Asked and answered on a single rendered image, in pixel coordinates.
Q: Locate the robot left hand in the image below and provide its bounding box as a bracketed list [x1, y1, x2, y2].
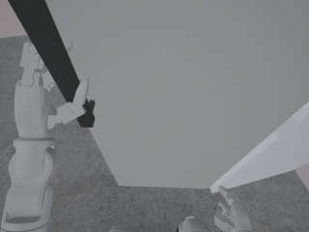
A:
[14, 41, 89, 138]

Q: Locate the robot right thigh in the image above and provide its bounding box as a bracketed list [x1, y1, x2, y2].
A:
[179, 218, 211, 232]

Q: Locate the fridge door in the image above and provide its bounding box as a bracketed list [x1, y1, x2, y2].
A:
[45, 0, 309, 189]

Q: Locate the robot right hand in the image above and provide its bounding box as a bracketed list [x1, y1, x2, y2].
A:
[214, 186, 252, 232]

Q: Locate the handle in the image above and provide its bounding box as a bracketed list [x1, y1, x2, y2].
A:
[8, 0, 96, 128]

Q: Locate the left robot forearm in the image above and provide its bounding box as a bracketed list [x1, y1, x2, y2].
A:
[0, 137, 59, 232]

